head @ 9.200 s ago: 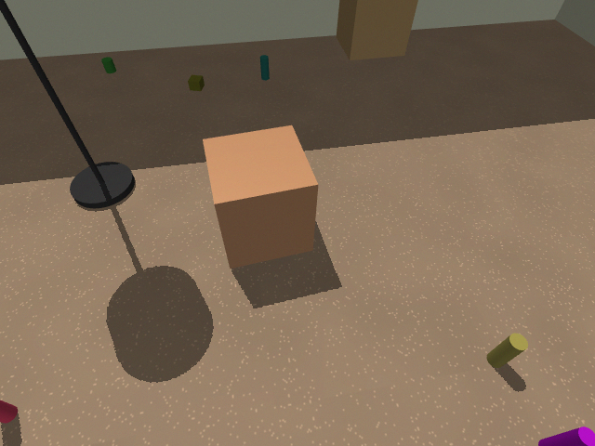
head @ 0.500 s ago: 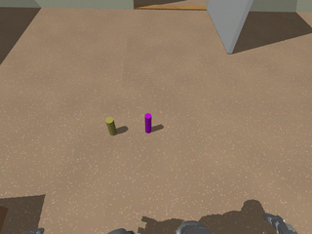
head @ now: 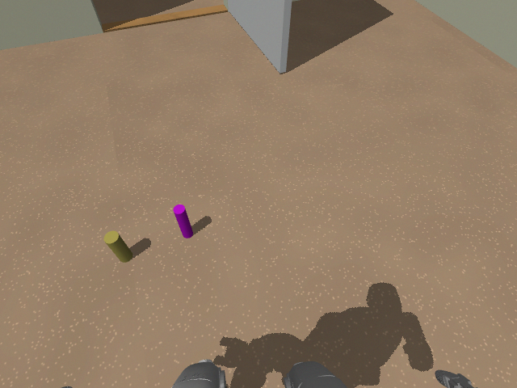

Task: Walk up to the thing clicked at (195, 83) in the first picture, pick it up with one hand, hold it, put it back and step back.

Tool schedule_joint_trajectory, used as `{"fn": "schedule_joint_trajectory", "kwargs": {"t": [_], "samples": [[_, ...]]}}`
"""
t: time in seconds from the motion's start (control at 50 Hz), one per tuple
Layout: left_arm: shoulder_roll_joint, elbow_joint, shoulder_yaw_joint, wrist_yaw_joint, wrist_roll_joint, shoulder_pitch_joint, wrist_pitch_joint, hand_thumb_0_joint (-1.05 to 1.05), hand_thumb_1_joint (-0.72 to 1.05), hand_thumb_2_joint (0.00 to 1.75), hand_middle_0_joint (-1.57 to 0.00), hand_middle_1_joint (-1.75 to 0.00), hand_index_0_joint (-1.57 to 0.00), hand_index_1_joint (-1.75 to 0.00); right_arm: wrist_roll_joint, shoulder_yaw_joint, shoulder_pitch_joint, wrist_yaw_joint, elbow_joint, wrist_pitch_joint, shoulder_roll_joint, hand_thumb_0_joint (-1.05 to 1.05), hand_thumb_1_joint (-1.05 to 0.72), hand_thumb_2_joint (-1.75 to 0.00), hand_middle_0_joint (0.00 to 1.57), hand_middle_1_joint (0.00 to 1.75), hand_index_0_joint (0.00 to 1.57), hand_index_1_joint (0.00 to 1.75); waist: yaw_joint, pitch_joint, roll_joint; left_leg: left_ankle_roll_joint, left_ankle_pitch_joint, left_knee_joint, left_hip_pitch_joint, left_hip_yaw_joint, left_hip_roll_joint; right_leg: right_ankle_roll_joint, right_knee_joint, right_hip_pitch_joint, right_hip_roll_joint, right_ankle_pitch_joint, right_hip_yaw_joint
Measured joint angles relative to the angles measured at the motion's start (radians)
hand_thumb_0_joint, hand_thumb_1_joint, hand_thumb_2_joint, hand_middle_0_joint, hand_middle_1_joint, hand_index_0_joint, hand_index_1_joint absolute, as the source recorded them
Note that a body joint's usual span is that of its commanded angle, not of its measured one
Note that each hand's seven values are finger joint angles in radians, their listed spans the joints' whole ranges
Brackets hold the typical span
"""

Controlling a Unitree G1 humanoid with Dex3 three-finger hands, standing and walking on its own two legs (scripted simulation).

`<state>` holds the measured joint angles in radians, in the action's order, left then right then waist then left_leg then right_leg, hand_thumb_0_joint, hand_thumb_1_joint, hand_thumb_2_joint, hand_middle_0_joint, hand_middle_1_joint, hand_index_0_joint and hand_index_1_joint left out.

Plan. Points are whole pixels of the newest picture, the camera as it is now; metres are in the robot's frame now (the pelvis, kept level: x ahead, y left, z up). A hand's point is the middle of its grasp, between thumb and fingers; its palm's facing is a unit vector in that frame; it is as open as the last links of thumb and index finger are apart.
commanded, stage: walk up
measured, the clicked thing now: out of the picture -0.86 +2.04 -0.71
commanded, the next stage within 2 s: stand in 1.36 s
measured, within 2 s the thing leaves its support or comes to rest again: neither
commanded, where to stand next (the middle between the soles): +0.10 +0.01 m, yaw -18 degrees
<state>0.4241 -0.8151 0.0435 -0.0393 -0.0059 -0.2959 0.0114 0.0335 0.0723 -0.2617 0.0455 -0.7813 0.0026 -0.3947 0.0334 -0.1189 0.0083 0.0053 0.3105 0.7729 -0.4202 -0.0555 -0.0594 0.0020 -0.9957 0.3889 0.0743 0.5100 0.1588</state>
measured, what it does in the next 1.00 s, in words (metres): steps on the spot, turning right: right foot, then left foot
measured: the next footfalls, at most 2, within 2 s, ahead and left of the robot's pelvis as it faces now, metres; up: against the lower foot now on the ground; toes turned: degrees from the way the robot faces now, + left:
right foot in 0.20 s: +0.04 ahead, -0.12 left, +0.00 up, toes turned -15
left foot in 0.46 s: +0.11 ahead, +0.14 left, +0.00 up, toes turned -15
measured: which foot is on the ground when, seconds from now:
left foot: down 0.00-0.22, up 0.24-0.44, down 0.46-1.00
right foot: up 0.00-0.18, down 0.20-1.00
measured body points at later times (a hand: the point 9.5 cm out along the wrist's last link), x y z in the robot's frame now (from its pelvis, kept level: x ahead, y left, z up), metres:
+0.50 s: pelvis +0.01 +0.02 -0.01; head +0.06 +0.00 +0.44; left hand +0.17 +0.31 -0.11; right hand +0.04 -0.32 -0.12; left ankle +0.07 +0.15 -0.71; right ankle +0.03 -0.12 -0.71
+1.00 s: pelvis +0.02 +0.01 +0.02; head +0.03 +0.00 +0.47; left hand +0.20 +0.28 -0.10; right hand -0.03 -0.30 -0.11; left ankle +0.07 +0.15 -0.71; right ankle +0.00 -0.11 -0.71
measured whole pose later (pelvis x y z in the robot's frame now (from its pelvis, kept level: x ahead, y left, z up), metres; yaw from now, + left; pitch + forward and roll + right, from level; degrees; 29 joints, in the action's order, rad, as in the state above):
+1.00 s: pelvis +0.02 +0.01 +0.02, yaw -19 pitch -2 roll +0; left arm 0.37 -1.03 0.02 0.01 -0.01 -0.17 0.03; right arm 0.01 0.00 -0.20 0.02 -1.02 -0.01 -0.38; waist 0.02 -0.06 0.01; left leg -0.03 0.33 0.63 -0.25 -0.05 -0.07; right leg 0.01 -0.64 0.29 0.03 0.31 0.07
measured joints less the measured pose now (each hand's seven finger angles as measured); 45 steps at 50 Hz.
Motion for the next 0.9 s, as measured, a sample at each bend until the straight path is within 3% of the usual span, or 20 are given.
{"fn": "schedule_joint_trajectory", "kwargs": {"t": [0.06, 0.14, 0.18, 0.22, 0.26, 0.3, 0.4, 0.46, 0.5, 0.58, 0.66, 0.72, 0.78, 0.8, 0.84, 0.9], "samples": [[0.010, -0.013, 0.000, 0.011, 0.003, 0.026, 0.009, 0.01, 0.90, 0.90, -0.21, -0.30, -0.20, -0.30, -0.002, -0.015, 0.013, -0.002, 0.004, -0.005, 0.021, 0.00, -0.91, -0.90, 0.20, 0.30, 0.20, 0.30, 0.009, -0.017, -0.009, 0.004, -0.011, -0.041, 0.031, -0.027, -0.023, 0.009, -0.081, 0.059, -0.017, -0.011, -0.086], [0.005, -0.011, 0.008, 0.039, -0.001, 0.033, 0.021, 0.00, 0.90, 0.90, -0.21, -0.30, -0.20, -0.30, 0.001, -0.026, 0.010, -0.002, 0.011, -0.003, 0.003, 0.00, -0.90, -0.90, 0.21, 0.30, 0.21, 0.30, 0.015, -0.014, 0.011, 0.001, -0.011, -0.065, 0.046, -0.055, -0.055, 0.009, 0.094, 0.035, -0.048, -0.039, -0.161], [0.001, -0.008, 0.013, 0.041, -0.006, 0.027, 0.028, 0.00, 0.90, 0.90, -0.21, -0.30, -0.20, -0.30, -0.004, -0.026, 0.004, -0.003, 0.014, 0.006, -0.014, 0.00, -0.90, -0.90, 0.21, 0.30, 0.21, 0.30, 0.010, -0.007, 0.028, -0.008, 0.015, -0.028, 0.037, -0.065, -0.077, 0.014, 0.234, -0.017, -0.044, -0.114, -0.175], [-0.004, -0.008, 0.022, 0.034, -0.016, 0.026, 0.034, 0.00, 0.90, 0.90, -0.21, -0.30, -0.20, -0.30, -0.013, -0.022, 0.006, -0.012, 0.009, 0.018, -0.028, 0.00, -0.90, -0.90, 0.21, 0.30, 0.21, 0.30, 0.004, -0.010, 0.053, -0.005, 0.053, 0.052, 0.012, -0.049, -0.105, 0.027, 0.273, -0.039, -0.018, -0.173, -0.178], [-0.007, -0.006, 0.021, 0.027, -0.021, 0.025, 0.033, 0.00, 0.90, 0.90, -0.21, -0.30, -0.20, -0.30, -0.020, -0.020, 0.024, -0.026, -0.010, 0.037, -0.026, 0.00, -0.91, -0.90, 0.20, 0.30, 0.21, 0.30, -0.008, -0.013, 0.047, 0.005, 0.163, 0.146, -0.017, 0.003, -0.073, 0.035, 0.226, -0.021, -0.013, -0.149, -0.157], [-0.017, -0.007, 0.013, 0.021, -0.017, 0.025, 0.030, 0.00, 0.90, 0.90, -0.21, -0.30, -0.20, -0.30, -0.027, -0.020, 0.045, -0.035, -0.023, 0.044, -0.029, 0.00, -0.91, -0.90, 0.20, 0.30, 0.20, 0.30, -0.020, -0.016, 0.040, 0.011, 0.211, 0.216, -0.038, 0.031, -0.043, 0.035, 0.210, -0.013, -0.014, -0.143, -0.128], [-0.038, -0.003, -0.008, 0.017, -0.019, 0.034, 0.024, 0.00, 0.90, 0.90, -0.21, -0.30, -0.20, -0.30, -0.032, -0.023, 0.079, -0.041, -0.038, 0.024, -0.036, 0.00, -0.91, -0.90, 0.20, 0.30, 0.20, 0.30, -0.029, -0.015, 0.032, 0.017, 0.174, 0.191, -0.032, 0.039, -0.016, 0.017, 0.199, 0.014, -0.015, -0.150, -0.072], [-0.037, 0.003, -0.015, 0.018, -0.015, 0.045, 0.017, 0.00, 0.90, 0.90, -0.21, -0.30, -0.21, -0.30, -0.030, -0.025, 0.084, -0.042, -0.049, 0.008, -0.031, 0.00, -0.91, -0.90, 0.20, 0.30, 0.20, 0.30, -0.028, -0.009, 0.015, 0.022, 0.114, 0.049, 0.029, 0.029, 0.004, 0.001, 0.166, 0.042, -0.019, -0.140, -0.048], [-0.028, -0.006, -0.012, 0.017, -0.008, 0.068, 0.003, 0.00, 0.90, 0.90, -0.21, -0.30, -0.21, -0.30, -0.017, -0.026, 0.085, -0.043, -0.060, -0.007, -0.011, 0.00, -0.91, -0.90, 0.20, 0.30, 0.20, 0.30, -0.028, -0.014, -0.025, -0.010, 0.077, 0.025, 0.043, 0.005, 0.024, -0.004, 0.131, 0.059, -0.034, -0.133, -0.019], [-0.024, -0.041, -0.009, 0.016, -0.004, 0.090, -0.005, 0.00, 0.90, 0.90, -0.21, -0.30, -0.20, -0.30, -0.010, -0.040, 0.073, -0.031, -0.077, -0.019, 0.009, 0.00, -0.91, -0.90, 0.20, 0.30, 0.20, 0.30, -0.019, -0.011, -0.017, -0.015, 0.083, 0.028, 0.056, -0.006, -0.019, 0.010, 0.024, 0.076, -0.009, 0.005, -0.056], [-0.010, -0.069, 0.007, 0.036, -0.003, 0.090, 0.009, 0.00, 0.90, 0.90, -0.21, -0.30, -0.20, -0.30, -0.007, -0.052, 0.054, -0.026, -0.093, -0.014, 0.009, 0.00, -0.90, -0.90, 0.21, 0.30, 0.21, 0.30, -0.012, 0.003, -0.008, -0.031, 0.075, 0.009, 0.068, -0.015, -0.057, 0.020, 0.172, -0.002, -0.037, -0.065, -0.127], [-0.015, -0.092, 0.017, 0.035, -0.016, 0.088, 0.020, 0.00, 0.90, 0.90, -0.21, -0.30, -0.20, -0.30, -0.010, -0.051, 0.048, -0.028, -0.108, 0.005, -0.008, 0.00, -0.90, -0.90, 0.21, 0.30, 0.21, 0.30, -0.007, 0.003, 0.027, -0.031, 0.097, 0.046, 0.057, 0.005, -0.088, 0.016, 0.268, -0.051, -0.012, -0.170, -0.150], [-0.022, -0.109, 0.008, 0.034, -0.019, 0.080, 0.021, 0.00, 0.90, 0.90, -0.21, -0.30, -0.20, -0.30, -0.021, -0.050, 0.046, -0.035, -0.137, 0.016, -0.014, 0.00, -0.91, -0.90, 0.20, 0.30, 0.20, 0.30, -0.015, 0.020, 0.021, 0.001, 0.181, 0.049, 0.063, 0.032, -0.041, 0.020, 0.249, -0.038, -0.022, -0.158, -0.131], [-0.026, -0.118, 0.003, 0.034, -0.018, 0.081, 0.019, 0.00, 0.90, 0.90, -0.21, -0.30, -0.20, -0.30, -0.024, -0.048, 0.047, -0.036, -0.147, 0.012, -0.017, 0.00, -0.91, -0.90, 0.20, 0.30, 0.20, 0.30, -0.016, 0.023, 0.019, 0.003, 0.144, 0.026, 0.073, 0.032, -0.028, 0.017, 0.248, -0.038, -0.027, -0.157, -0.123], [-0.035, -0.139, -0.004, 0.035, -0.014, 0.088, 0.010, 0.00, 0.90, 0.90, -0.21, -0.30, -0.20, -0.30, -0.024, -0.046, 0.049, -0.037, -0.168, -0.002, -0.017, 0.00, -0.91, -0.90, 0.20, 0.30, 0.20, 0.30, -0.017, 0.027, 0.009, -0.018, 0.052, -0.029, 0.101, 0.018, -0.011, 0.006, 0.248, -0.042, -0.041, -0.157, -0.104], [-0.049, -0.171, -0.012, 0.040, -0.009, 0.102, 0.004, 0.00, 0.90, 0.90, -0.21, -0.30, -0.20, -0.30, -0.019, -0.055, 0.041, -0.030, -0.194, -0.014, -0.012, 0.00, -0.91, -0.90, 0.20, 0.30, 0.20, 0.30, -0.016, 0.045, 0.013, -0.031, 0.051, -0.069, 0.124, 0.011, -0.012, 0.003, 0.289, -0.062, -0.041, -0.174, -0.098]]}}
